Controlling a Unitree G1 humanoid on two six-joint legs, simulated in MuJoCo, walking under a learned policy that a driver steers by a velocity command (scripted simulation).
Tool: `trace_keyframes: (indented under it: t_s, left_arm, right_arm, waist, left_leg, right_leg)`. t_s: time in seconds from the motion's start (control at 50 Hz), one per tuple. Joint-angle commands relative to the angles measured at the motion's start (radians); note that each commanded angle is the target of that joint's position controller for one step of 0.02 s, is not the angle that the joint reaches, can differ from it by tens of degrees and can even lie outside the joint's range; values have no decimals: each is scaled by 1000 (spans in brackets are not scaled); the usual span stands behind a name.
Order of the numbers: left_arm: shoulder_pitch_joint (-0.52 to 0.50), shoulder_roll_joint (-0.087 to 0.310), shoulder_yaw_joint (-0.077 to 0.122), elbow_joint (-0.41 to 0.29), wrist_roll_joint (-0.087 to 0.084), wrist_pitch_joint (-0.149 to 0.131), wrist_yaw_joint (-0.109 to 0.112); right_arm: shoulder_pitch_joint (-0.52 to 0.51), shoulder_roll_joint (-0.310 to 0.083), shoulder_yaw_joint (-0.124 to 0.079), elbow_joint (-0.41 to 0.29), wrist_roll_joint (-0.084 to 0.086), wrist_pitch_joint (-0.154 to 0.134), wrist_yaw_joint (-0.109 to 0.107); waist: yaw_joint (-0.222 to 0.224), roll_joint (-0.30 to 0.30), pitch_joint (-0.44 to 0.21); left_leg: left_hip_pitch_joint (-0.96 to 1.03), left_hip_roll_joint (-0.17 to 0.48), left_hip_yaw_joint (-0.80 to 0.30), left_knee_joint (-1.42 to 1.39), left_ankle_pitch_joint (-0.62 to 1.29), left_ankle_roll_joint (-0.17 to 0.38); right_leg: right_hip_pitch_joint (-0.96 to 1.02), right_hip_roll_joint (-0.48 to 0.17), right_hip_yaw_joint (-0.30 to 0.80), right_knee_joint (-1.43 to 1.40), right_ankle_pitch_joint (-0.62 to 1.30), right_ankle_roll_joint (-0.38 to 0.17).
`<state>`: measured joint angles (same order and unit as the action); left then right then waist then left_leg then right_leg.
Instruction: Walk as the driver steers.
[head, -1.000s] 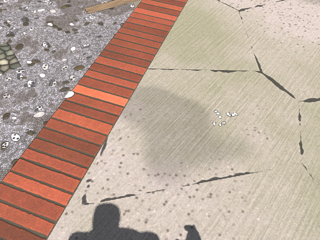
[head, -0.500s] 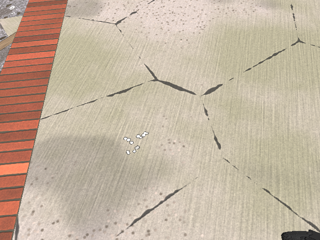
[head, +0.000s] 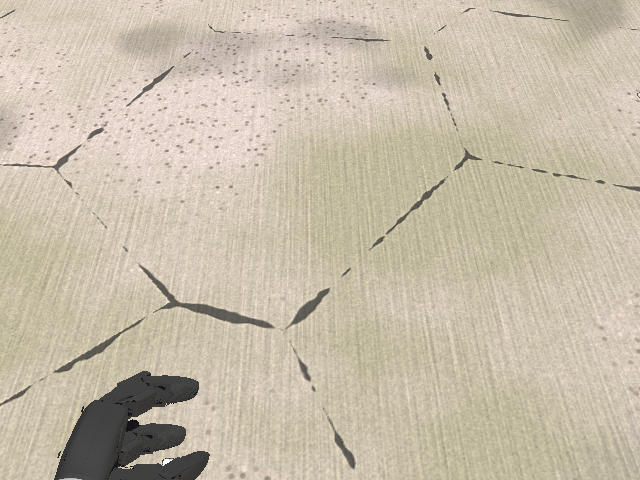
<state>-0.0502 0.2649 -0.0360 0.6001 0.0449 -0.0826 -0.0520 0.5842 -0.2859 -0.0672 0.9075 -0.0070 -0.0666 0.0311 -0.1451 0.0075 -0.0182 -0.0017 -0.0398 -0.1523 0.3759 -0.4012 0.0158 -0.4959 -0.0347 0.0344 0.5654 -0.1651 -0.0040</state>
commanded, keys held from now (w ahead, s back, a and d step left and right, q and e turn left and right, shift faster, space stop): w+q+shift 0.94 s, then w+e+shift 0.06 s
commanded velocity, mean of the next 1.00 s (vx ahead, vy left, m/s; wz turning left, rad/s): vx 0.99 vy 0.00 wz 0.89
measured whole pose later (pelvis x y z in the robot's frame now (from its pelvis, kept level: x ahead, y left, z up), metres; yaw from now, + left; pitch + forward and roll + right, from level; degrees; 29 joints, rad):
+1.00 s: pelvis +0.84 +0.23 +0.00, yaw +54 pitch +1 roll -2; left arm 0.26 0.31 0.04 0.72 0.05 -0.07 0.01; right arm 0.24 -0.39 -0.07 0.74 -0.04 -0.02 0.04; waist 0.00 0.05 0.02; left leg -0.47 -0.05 -0.04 1.29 -0.30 0.11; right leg -0.28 -0.03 -0.08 0.52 -0.25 0.02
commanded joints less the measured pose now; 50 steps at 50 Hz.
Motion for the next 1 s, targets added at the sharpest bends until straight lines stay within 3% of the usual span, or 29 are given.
trace_keyframes:
  t_s: [0.02, 0.04, 0.06, 0.08, 0.1, 0.2, 0.3, 0.34, 0.38, 0.4, 0.42, 0.44, 0.46, 0.48, 0.5, 0.52, 0.54, 0.58, 0.66, 0.72, 0.78, 0.8, 0.84, 0.86, 0.88, 0.9, 0.94, 0.96, 1.0]
  left_arm:
    - [498, 264, 112, 72, 29, -9, 57]
    - [539, 338, 124, 73, 42, -3, 70]
    - [434, 290, 122, 62, 26, 6, 74]
    - [359, 188, 103, 50, 14, 6, 68]
    - [347, 139, 94, 64, 7, 0, 61]
    - [419, 66, 78, 161, -20, -38, 49]
    - [428, 90, 81, 213, -19, -49, 59]
    - [444, 144, 89, 220, -16, -47, 68]
    - [465, 216, 107, 218, -14, -27, 86]
    - [431, 249, 116, 206, -9, -10, 94]
    - [372, 263, 121, 182, -4, 4, 94]
    - [327, 246, 125, 175, -11, 10, 81]
    - [394, 77, 75, 133, 19, -7, 54]
    - [416, 142, 82, 25, -14, -27, 57]
    - [331, 183, 79, 18, -4, -47, 56]
    - [296, 180, 74, 10, -4, -50, 57]
    - [284, 166, 68, 28, 14, -40, 62]
    - [336, 147, 61, 43, 41, 5, 60]
    - [112, 87, 39, -55, 18, 28, 37]
    - [45, 73, 32, -79, -17, 23, 28]
    - [54, 123, 47, -81, -21, 17, 37]
    - [125, 158, 63, -59, -22, 15, 46]
    - [482, 248, 107, 22, -18, 6, 79]
    - [677, 308, 128, 56, 14, 1, 100]
    - [535, 374, 142, 35, 33, 5, 89]
    - [388, 252, 131, 1, 20, 14, 83]
    - [339, 149, 105, 26, 15, 20, 72]
    - [382, 136, 98, 67, 11, 12, 72]
    - [434, 97, 86, 138, -4, -16, 52]
  right_arm:
    - [-211, -155, -31, -131, 17, -39, 3]
    - [-183, -29, -2, -181, 41, -35, -5]
    - [-167, -62, -2, -184, 34, -16, -13]
    - [-215, -89, -8, -172, 10, 1, -10]
    - [-251, -84, -7, -163, -1, 11, 2]
    - [-401, -25, 8, -225, -22, 62, 44]
    - [-610, -26, 41, -320, -18, 58, 76]
    - [-633, -35, 50, -327, -18, 59, 80]
    - [-518, -83, 38, -289, -18, 58, 68]
    - [-365, -125, 21, -248, -20, 57, 58]
    - [-132, -175, -6, -176, -21, 54, 41]
    - [-19, -230, -49, -132, 11, 64, 14]
    - [-148, -307, -53, -152, 2, 71, -7]
    - [-168, -384, -76, -206, -23, 82, -10]
    - [-172, -321, -72, -205, -20, 83, -22]
    - [-201, -266, -59, -184, -14, 72, -32]
    - [-240, -243, -51, -179, -16, 56, -36]
    - [-277, -201, -30, -183, -7, 24, -38]
    - [-274, -181, -28, -177, 3, -10, -26]
    - [-243, -207, -46, -171, 11, -14, -15]
    - [-217, -228, -57, -165, 10, -7, -23]
    - [-221, -249, -62, -166, 4, -6, -26]
    - [-294, -266, -61, -175, -8, -14, -16]
    - [-307, -98, -17, -209, -13, -28, -22]
    - [-170, -36, 13, -274, 41, -22, -21]
    - [-252, -125, 8, -232, 3, 2, -31]
    - [-343, -152, -2, -234, -22, 25, -3]
    - [-382, -122, 6, -253, -40, 31, 16]
    - [-379, -50, 31, -273, -42, 40, 36]
  waist:
    - [374, -144, -193]
    - [321, -329, -236]
    - [250, -293, -167]
    - [222, -156, -69]
    - [212, -90, -8]
    - [167, -97, 83]
    - [151, -40, 149]
    - [131, -48, 137]
    - [55, -102, 43]
    - [-35, -118, -39]
    - [-139, -121, -137]
    - [-186, 18, -198]
    - [11, 199, -103]
    - [20, 214, -355]
    - [15, 28, -220]
    - [69, -47, -51]
    - [119, -114, 30]
    - [196, -126, 85]
    - [160, -68, 149]
    - [107, 7, 91]
    - [104, 26, 46]
    - [137, 27, -7]
    - [344, -4, -189]
    - [380, -195, -301]
    - [215, -503, -382]
    - [219, -251, -204]
    - [207, -52, -48]
    - [203, -57, -7]
    - [164, -108, 33]
  left_leg:
    - [-556, 14, -9, 507, 354, 97]
    - [-757, -47, 54, 798, -88, 88]
    - [-842, 5, 60, 938, 7, 97]
    - [-860, 64, 71, 952, 83, 97]
    - [-838, 98, 76, 922, 121, 88]
    - [-885, 152, 111, 887, 213, 64]
    - [-755, 100, 272, 551, 390, 97]
    - [-588, 30, 355, 413, 404, 136]
    - [-416, -45, 381, 382, 345, 165]
    - [-244, -69, 354, 382, 305, 190]
    - [7, -68, 280, 347, 279, 233]
    - [273, -47, 187, 238, 257, 261]
    - [303, 129, -107, 301, 356, 294]
    - [530, 292, -592, 56, 81, 510]
    - [396, 305, -661, -112, -75, 453]
    - [209, 272, -589, -150, -37, 412]
    - [44, 220, -502, -148, 82, 382]
    - [-198, 140, -358, -144, 268, 371]
    - [-440, 8, -212, -202, 326, 311]
    - [-394, 9, -223, -186, 465, 250]
    - [-218, 43, -273, -73, 631, 201]
    - [-168, 42, -281, 31, 761, 177]
    - [-281, -15, -217, 484, 801, 129]
    - [-473, -82, -129, 849, 149, 129]
    - [-726, -128, -12, 1045, -129, 105]
    - [-799, -22, 15, 1079, 15, 110]
    - [-763, 59, 58, 993, 117, 92]
    - [-738, 78, 48, 960, 123, 88]
    - [-713, 75, 7, 900, 128, 84]
  right_leg:
    - [808, -167, 172, -85, -315, -43]
    - [857, -411, 632, -319, -743, -69]
    - [746, -428, 780, -375, -777, -116]
    - [661, -383, 607, -338, -651, -114]
    - [581, -329, 431, -339, -452, -108]
    - [519, -236, 33, -376, 123, -56]
    - [452, -148, -246, -448, 457, -15]
    - [461, -153, -304, -397, 861, 1]
    - [536, -184, -304, -196, 1236, 15]
    - [513, -208, -289, 5, 1310, 8]
    - [414, -221, -260, 284, 1254, -8]
    - [201, -79, -266, 708, 635, 2]
    - [-153, 34, -216, 1067, -330, 15]
    - [-361, 80, 12, 1204, -333, 26]
    - [-428, 10, 68, 1083, -234, 20]
    - [-398, -32, 66, 945, -188, 21]
    - [-323, -59, 53, 877, -200, 32]
    - [-184, -98, 53, 748, -243, 66]
    - [-41, -97, -21, 364, -10, 94]
    - [108, -38, -28, 132, 260, 66]
    - [184, 5, 2, -12, 212, 44]
    - [269, 36, 4, -22, 129, 36]
    - [668, 6, 8, 2, -59, 9]
    - [887, -256, 274, -34, -421, -11]
    - [933, -476, 891, -316, -674, -97]
    - [764, -410, 824, -342, -797, -112]
    - [555, -323, 459, -309, -450, -94]
    - [476, -276, 361, -318, -336, -94]
    - [392, -227, 271, -355, -231, -97]
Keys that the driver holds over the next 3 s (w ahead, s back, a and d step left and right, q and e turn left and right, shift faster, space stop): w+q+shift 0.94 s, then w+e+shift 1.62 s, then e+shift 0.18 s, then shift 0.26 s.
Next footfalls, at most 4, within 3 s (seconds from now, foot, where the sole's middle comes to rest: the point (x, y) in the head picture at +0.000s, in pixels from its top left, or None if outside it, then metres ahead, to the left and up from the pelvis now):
0.02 right None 0.16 -0.14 -0.77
0.44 left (251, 469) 0.55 0.11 -0.77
0.84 right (209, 301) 0.99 0.19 -0.77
1.26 left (31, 319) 1.01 0.63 -0.77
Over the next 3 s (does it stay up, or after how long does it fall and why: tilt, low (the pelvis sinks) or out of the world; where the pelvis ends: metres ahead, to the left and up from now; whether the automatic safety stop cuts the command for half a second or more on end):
stays up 2.25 0.81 -0.02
